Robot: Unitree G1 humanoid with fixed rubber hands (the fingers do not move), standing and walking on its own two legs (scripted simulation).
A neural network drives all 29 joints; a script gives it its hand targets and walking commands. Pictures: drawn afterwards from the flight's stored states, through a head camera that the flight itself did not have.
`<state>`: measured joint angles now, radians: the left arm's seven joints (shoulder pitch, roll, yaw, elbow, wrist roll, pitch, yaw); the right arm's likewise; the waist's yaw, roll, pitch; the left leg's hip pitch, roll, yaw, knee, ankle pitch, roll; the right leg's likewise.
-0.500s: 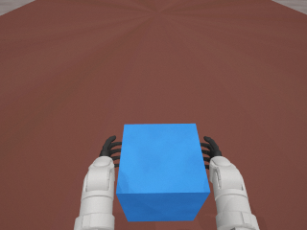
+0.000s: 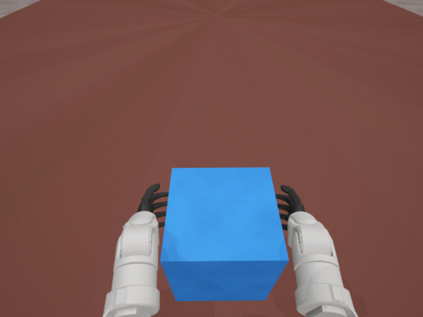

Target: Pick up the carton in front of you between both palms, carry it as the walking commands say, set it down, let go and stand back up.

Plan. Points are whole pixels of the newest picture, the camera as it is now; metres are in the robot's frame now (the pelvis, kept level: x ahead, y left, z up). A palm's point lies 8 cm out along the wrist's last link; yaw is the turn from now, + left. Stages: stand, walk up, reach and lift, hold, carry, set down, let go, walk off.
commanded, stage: set down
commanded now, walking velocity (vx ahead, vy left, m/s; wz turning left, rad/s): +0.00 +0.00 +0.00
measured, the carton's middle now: (220, 237) +0.31 +0.00 -0.04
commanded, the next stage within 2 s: none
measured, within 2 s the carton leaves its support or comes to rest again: neither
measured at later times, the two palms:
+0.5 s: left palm (155, 247) +0.33 +0.17 -0.14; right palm (268, 240) +0.36 -0.13 -0.14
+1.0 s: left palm (160, 258) +0.37 +0.18 -0.27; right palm (253, 244) +0.42 -0.11 -0.27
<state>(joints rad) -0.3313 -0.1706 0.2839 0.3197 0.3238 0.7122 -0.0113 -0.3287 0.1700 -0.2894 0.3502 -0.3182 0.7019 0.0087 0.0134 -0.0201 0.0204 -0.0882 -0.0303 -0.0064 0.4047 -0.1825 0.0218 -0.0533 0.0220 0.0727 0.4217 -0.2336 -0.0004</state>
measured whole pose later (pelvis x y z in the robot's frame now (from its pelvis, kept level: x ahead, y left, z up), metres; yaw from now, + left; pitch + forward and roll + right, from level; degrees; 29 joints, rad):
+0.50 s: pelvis -0.03 -0.02 -0.06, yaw +0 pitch +24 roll +0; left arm -0.59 -0.15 0.47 0.48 0.29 0.18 -0.02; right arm -0.61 0.15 -0.39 0.56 -0.27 0.16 -0.04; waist 0.06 -0.03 0.08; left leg -1.00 -0.02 -0.06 0.85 -0.26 -0.02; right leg -0.96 0.07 0.05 0.88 -0.32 -0.02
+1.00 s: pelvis -0.06 -0.01 -0.19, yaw +0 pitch +43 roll -1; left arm -0.85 -0.14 0.56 0.51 0.28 0.29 0.05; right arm -0.96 0.01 -0.42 0.72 -0.26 0.27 -0.01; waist 0.07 -0.04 -0.17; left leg -1.76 -0.07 -0.07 1.42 -0.41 -0.03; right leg -1.72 0.11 0.06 1.45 -0.48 0.01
